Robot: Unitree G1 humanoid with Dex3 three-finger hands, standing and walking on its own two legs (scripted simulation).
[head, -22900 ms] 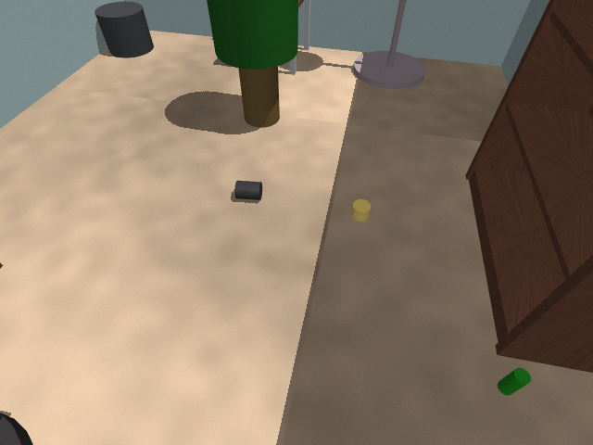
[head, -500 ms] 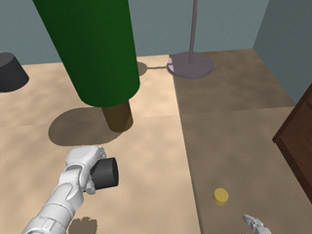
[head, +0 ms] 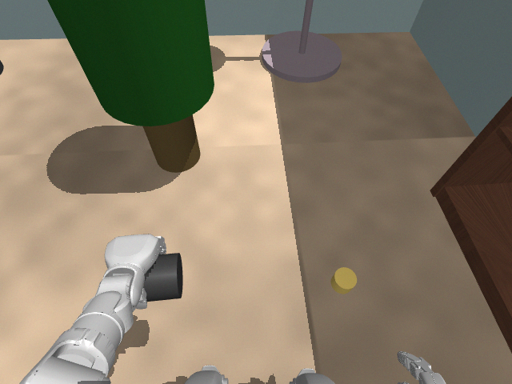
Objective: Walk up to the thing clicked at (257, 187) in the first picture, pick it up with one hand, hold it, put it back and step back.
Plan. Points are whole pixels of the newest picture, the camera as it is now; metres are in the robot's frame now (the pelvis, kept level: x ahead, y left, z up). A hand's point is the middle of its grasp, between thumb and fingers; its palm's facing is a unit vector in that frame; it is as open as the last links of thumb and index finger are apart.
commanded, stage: crouch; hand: left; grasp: from above
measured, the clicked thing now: (149, 278) +0.32 +0.22 -0.14
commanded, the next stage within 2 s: lower in 1.60 s
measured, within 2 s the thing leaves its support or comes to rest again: neither
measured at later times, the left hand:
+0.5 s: hand (174, 279) +0.39 +0.22 -0.35, palm faces -0.45 -0.04 -0.89, open 10.7 cm
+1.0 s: hand (183, 281) +0.42 +0.23 -0.48, palm faces -0.43 -0.06 -0.90, open 10.8 cm
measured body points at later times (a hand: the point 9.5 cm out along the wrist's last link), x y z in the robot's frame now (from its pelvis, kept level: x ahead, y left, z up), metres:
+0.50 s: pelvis -0.06 +0.01 -0.21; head +0.13 +0.02 +0.20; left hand +0.41 +0.22 -0.30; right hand -0.04 -0.25 -0.34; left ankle +0.02 +0.12 -0.71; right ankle +0.01 -0.12 -0.71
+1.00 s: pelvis -0.06 +0.00 -0.31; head +0.19 +0.03 +0.07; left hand +0.44 +0.23 -0.43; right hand -0.03 -0.28 -0.43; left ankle +0.02 +0.12 -0.71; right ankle +0.01 -0.12 -0.71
